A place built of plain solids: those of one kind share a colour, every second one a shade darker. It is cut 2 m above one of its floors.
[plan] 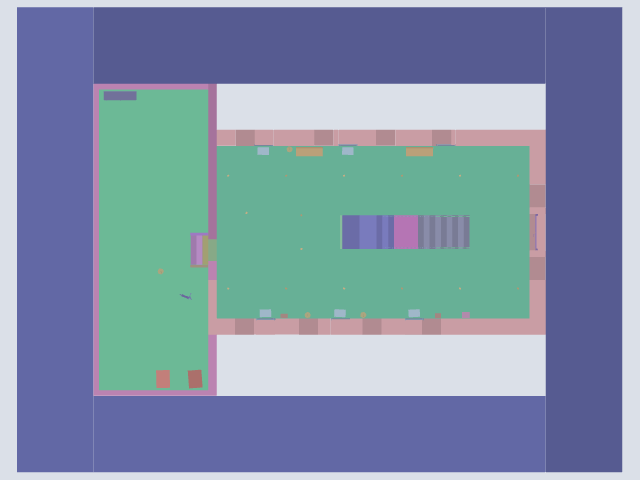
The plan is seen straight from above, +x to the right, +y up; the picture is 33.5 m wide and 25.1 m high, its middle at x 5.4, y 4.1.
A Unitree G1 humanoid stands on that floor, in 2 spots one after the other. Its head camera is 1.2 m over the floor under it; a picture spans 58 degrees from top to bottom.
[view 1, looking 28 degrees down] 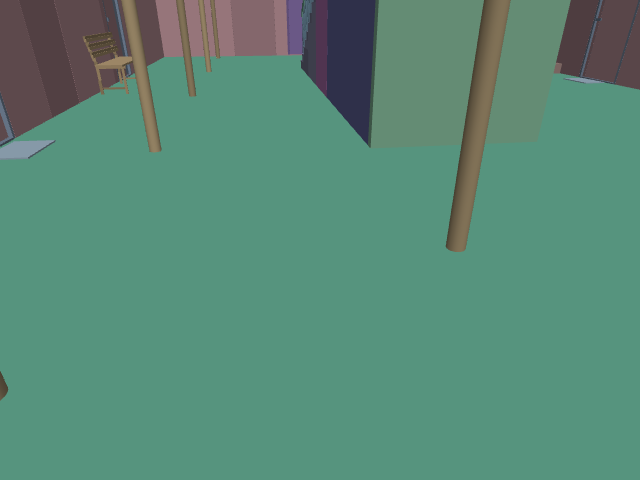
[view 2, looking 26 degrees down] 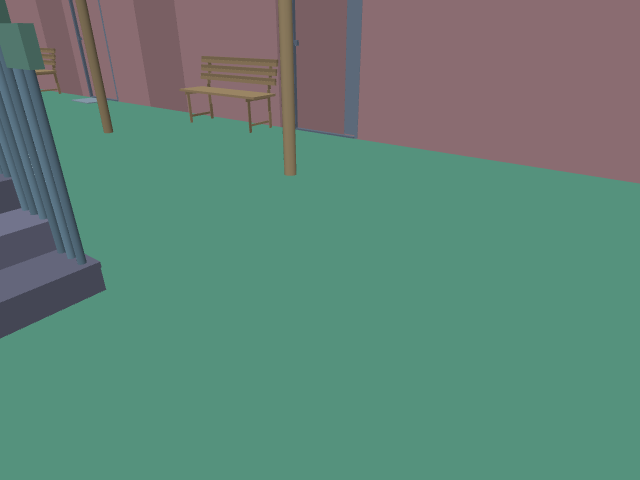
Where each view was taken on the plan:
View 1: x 2.39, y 6.46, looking -8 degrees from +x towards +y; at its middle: floor_hall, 2.56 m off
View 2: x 15.20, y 4.51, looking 126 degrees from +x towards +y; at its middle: floor_hall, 2.74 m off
